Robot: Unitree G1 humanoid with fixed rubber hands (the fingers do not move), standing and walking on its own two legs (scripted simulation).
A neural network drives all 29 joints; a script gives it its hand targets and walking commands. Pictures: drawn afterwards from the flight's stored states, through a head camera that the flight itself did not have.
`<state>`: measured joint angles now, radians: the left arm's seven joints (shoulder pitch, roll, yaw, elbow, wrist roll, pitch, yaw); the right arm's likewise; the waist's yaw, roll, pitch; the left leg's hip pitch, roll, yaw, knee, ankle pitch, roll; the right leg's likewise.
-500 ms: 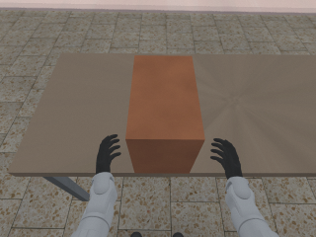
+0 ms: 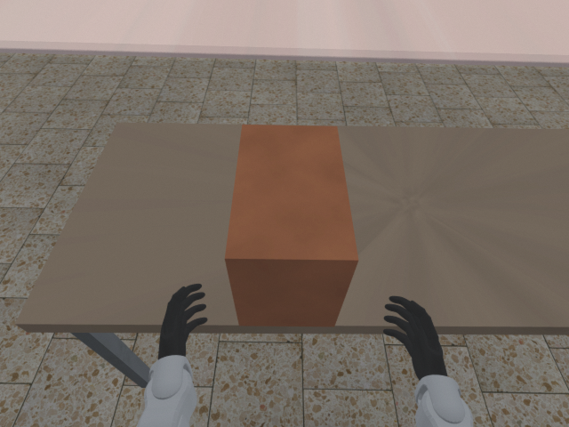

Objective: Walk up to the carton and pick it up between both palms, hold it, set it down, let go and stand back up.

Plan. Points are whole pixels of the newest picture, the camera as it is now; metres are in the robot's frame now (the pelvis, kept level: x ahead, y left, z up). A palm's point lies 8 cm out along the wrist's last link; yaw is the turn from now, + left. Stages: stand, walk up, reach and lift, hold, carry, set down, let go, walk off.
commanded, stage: set down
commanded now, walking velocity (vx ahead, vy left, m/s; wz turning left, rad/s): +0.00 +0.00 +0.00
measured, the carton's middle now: (288, 225) +0.45 +0.03 -0.03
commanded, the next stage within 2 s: let go in 1.30 s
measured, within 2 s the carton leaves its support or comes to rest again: neither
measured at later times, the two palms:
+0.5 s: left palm (166, 358) +0.21 +0.20 -0.06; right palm (430, 369) +0.22 -0.18 -0.04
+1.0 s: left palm (164, 366) +0.20 +0.21 -0.07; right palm (430, 379) +0.21 -0.18 -0.06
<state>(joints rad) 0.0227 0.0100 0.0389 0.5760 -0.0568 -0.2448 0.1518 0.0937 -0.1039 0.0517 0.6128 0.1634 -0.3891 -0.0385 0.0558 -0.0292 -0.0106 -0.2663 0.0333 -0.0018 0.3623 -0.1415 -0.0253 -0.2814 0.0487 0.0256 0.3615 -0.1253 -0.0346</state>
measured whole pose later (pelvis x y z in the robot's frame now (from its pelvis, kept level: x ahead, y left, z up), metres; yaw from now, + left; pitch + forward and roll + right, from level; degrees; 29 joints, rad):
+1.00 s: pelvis +0.02 +0.00 +0.00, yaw +0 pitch +3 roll +0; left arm 0.13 0.10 0.03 0.49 -0.02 -0.02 0.08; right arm 0.20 -0.10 0.03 0.57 0.16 -0.27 0.00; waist 0.06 -0.05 0.03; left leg -0.24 0.03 0.00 0.36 -0.17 -0.03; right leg -0.26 0.05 0.03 0.36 -0.16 -0.03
